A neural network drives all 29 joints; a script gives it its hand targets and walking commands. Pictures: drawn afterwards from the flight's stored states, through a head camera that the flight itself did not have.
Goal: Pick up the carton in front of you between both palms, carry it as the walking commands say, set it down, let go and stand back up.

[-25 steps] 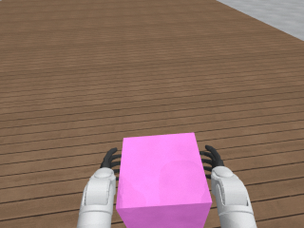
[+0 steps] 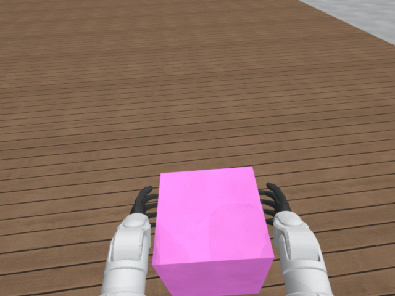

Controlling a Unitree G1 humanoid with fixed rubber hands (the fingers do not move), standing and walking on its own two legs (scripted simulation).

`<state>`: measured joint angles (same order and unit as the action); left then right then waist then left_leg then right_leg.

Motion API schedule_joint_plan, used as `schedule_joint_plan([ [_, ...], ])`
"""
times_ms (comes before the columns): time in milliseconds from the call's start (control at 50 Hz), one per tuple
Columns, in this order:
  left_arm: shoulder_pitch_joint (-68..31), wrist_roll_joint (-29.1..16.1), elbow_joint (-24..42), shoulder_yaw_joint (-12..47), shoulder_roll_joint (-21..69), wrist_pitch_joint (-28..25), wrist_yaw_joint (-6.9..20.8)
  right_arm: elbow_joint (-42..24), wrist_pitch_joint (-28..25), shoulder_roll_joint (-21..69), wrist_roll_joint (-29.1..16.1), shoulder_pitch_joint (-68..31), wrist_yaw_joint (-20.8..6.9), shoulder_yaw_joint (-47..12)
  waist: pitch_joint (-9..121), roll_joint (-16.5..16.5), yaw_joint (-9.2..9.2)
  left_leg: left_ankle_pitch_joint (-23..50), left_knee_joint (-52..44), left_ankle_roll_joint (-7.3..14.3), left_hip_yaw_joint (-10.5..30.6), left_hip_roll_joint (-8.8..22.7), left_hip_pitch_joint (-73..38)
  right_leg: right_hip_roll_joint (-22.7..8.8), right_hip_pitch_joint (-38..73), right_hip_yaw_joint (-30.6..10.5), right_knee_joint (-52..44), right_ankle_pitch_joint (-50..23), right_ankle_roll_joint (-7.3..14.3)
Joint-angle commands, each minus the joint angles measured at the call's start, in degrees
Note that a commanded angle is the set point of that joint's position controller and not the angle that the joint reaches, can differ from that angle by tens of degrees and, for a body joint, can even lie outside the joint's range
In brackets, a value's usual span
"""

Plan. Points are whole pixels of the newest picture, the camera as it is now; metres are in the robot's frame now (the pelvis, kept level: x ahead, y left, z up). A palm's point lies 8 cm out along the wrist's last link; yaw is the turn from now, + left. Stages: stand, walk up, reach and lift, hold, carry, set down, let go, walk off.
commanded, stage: carry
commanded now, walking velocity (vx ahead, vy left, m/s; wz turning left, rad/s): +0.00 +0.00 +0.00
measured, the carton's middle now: (211, 235) +0.30 +0.00 -0.05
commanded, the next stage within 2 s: hold in 0.78 s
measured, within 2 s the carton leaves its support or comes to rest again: neither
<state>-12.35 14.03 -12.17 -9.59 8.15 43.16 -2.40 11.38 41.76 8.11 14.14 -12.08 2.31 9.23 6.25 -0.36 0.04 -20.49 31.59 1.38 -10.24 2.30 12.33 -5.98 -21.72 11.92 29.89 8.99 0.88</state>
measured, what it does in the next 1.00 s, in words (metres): stands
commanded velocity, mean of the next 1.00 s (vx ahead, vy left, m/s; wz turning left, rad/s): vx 0.00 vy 0.00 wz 0.00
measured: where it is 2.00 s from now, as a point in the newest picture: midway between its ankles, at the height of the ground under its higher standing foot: outside the picture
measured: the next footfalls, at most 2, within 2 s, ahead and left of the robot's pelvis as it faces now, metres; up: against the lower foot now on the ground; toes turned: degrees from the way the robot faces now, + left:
none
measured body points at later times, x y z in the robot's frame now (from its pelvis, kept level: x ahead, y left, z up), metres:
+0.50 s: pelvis -0.01 +0.01 +0.00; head -0.03 +0.01 +0.45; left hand +0.29 +0.16 +0.03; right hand +0.29 -0.14 +0.03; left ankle -0.04 +0.09 -0.73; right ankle +0.07 -0.12 -0.73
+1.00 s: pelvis -0.01 +0.00 +0.01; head -0.03 +0.00 +0.46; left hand +0.25 +0.20 +0.03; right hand +0.30 -0.10 +0.03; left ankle -0.04 +0.09 -0.73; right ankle +0.07 -0.14 -0.73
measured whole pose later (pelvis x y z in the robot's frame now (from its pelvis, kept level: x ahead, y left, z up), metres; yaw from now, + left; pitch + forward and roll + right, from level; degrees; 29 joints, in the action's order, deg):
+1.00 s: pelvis -0.01 +0.00 +0.01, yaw +9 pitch -6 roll +0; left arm -12.5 14.0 -13.6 -10.0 8.2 39.6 -2.2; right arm 9.9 40.2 8.0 14.4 -11.0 1.6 8.9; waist -2.6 -0.7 0.3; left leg -14.8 24.0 2.4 -2.5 -1.6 3.8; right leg -2.1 -9.8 -2.8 22.2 7.1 -1.8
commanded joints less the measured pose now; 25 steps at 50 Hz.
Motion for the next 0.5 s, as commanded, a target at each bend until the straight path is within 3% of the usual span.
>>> schedule_joint_plan([
  [0, -30.47, -16.37, 7.07, 32.44, 52.67, -4.06, 15.07, -4.48, -2.22, 55.06, -15.64, -27.53, -14.23, -32.03, 13.77, 0.47, 0.04, 10.07, -7.09, 0.44, 6.46, 7.05, 1.95, -4.98, 10.99, -6.47, -2.84, -7.62, -0.21],
  [480, -29.54, -16.28, 7.09, 32.52, 52.55, -3.74, 15.03, -4.17, -1.89, 54.80, -15.42, -26.51, -14.34, -31.54, 13.98, 0.21, 0.05, 13.29, -6.58, 0.88, 6.59, 7.17, 1.73, -4.88, 10.96, -5.96, -2.44, -8.53, -0.58],
])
